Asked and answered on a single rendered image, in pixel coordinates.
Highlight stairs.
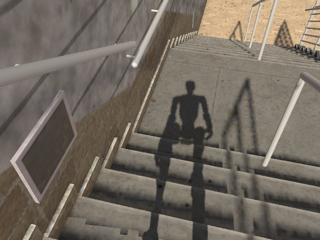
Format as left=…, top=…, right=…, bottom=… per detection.
left=42, top=132, right=320, bottom=240
left=174, top=35, right=320, bottom=69

